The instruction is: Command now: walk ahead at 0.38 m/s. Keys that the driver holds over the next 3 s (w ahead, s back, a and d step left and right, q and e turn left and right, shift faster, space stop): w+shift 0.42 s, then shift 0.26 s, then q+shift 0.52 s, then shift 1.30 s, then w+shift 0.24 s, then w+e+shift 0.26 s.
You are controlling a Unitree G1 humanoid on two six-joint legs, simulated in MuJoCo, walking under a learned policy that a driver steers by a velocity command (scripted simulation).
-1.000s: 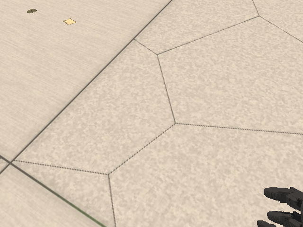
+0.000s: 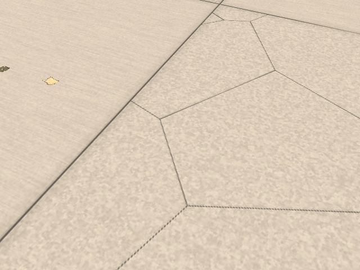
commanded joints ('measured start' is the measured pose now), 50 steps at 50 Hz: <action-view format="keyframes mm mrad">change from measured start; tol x32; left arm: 1 83 207 57 -27 -3 -53 12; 50 -326 224 49 -87 31 -15 26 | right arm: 1 -239 -111 -23 -147 29 -81 18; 7 -196 -68 -5 -129 -85 -57 89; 12 474 -339 -74 38 -95 -57 37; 16 78 -178 -30 -34 -61 -59 46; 36 488 -100 24 115 -10 -50 26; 50 51 -136 -38 -143 -14 65 0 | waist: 1 71 -148 265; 9 -67 -134 69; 12 -250 393 -154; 28 -66 22 138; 36 85 -145 -578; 39 9 -18 -139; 50 -46 -81 -61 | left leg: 1 -529 98 -50 196 -42 55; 11 668 137 -50 -233 -153 70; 13 505 406 -809 -625 -701 165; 28 316 197 3 -599 689 140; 33 402 141 35 -119 1069 41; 34 174 83 39 181 748 3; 35 -154 -99 -64 653 -283 -49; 50 -106 154 35 219 209 -67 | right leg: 1 110 -412 585 -454 -373 -256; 9 -200 -181 90 -300 133 -123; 13 -749 29 126 795 -30 -82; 30 -394 -14 -73 -86 634 -11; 33 -8 28 -84 -94 655 -68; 35 664 -491 490 58 1280 -359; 42 -215 -304 39 -313 652 -215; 50 -146 -339 -135 -360 361 -200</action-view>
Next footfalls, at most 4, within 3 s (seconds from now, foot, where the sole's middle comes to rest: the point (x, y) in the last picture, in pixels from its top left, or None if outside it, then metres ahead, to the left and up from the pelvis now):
0.22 left None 0.19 0.17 -0.77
0.66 right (199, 254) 0.61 -0.02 -0.77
1.16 left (133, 269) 0.55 0.22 -0.77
1.60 right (189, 240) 0.67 0.01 -0.77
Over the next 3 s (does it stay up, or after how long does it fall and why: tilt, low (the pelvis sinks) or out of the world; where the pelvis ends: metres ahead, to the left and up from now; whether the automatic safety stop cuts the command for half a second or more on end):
stays up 0.67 0.22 0.01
